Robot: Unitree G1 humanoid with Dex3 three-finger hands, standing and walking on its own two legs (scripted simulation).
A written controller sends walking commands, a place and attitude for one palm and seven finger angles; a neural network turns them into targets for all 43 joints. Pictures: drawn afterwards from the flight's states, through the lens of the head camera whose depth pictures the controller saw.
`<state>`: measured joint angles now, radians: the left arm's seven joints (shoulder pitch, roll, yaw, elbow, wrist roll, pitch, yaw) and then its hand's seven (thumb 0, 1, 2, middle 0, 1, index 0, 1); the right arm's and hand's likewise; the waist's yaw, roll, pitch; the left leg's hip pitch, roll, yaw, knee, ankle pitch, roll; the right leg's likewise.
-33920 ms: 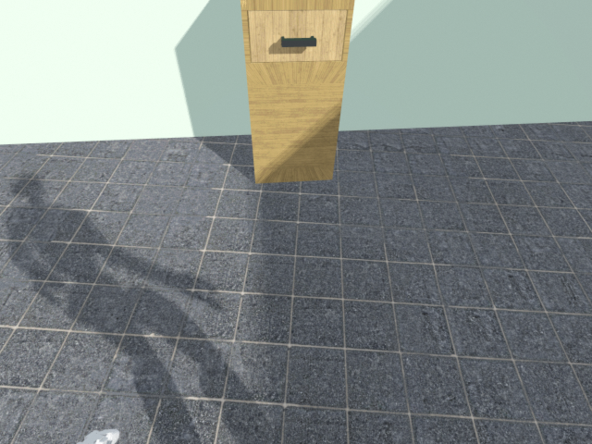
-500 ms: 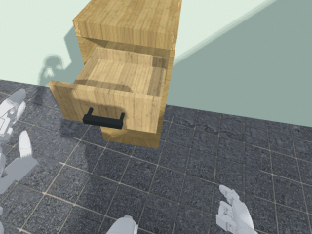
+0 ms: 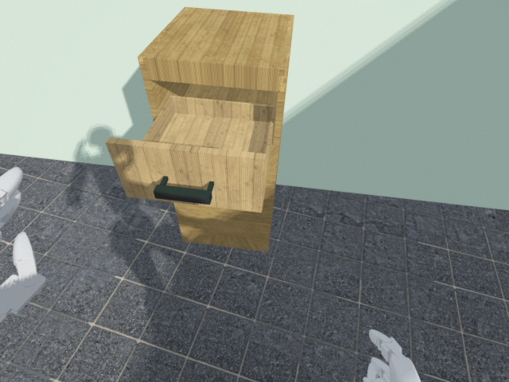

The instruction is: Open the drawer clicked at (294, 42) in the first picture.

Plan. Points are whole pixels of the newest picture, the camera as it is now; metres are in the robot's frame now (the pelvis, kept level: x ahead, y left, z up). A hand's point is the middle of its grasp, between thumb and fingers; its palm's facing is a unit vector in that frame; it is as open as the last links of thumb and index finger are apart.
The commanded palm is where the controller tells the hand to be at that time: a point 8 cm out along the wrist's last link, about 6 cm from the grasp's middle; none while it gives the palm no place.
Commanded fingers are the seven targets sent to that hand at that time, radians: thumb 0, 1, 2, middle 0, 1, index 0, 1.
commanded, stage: stop stepping back and stand still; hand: left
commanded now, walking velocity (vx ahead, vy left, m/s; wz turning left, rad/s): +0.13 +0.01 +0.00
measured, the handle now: (185, 188) +0.54 +0.19 -0.04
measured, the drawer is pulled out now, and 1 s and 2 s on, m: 0.29 0.29 0.29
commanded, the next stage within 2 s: let the arm hang, fingers relaxed in 0.12 s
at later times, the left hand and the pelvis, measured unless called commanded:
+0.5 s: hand out of the picture +0.08 +0.17 -0.16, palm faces +0.02 -0.99 -0.16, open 7.3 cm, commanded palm none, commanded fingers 0.00 0.90 0.90 -0.20 -0.30 -0.20 -0.30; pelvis +0.00 +0.00 -0.01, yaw +2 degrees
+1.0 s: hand out of the picture -0.02 +0.20 -0.16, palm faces +0.04 -0.97 -0.25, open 7.3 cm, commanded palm none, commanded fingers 0.00 0.90 0.90 -0.20 -0.30 -0.20 -0.30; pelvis -0.02 +0.00 +0.01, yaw +1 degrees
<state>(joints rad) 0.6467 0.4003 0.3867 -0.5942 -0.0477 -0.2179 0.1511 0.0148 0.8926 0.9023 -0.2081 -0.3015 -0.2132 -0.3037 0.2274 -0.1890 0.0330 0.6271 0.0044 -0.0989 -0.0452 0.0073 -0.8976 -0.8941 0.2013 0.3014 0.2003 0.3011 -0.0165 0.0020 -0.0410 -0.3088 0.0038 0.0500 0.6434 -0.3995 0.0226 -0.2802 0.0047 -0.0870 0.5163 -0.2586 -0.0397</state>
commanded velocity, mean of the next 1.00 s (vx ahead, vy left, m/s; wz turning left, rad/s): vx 0.01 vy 0.00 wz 0.00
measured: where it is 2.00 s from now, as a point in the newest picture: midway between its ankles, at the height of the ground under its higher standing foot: outside the picture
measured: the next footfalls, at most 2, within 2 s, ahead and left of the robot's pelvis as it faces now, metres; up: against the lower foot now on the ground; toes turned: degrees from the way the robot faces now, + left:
none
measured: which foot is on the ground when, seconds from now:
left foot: down 0.00-1.00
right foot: down 0.00-1.00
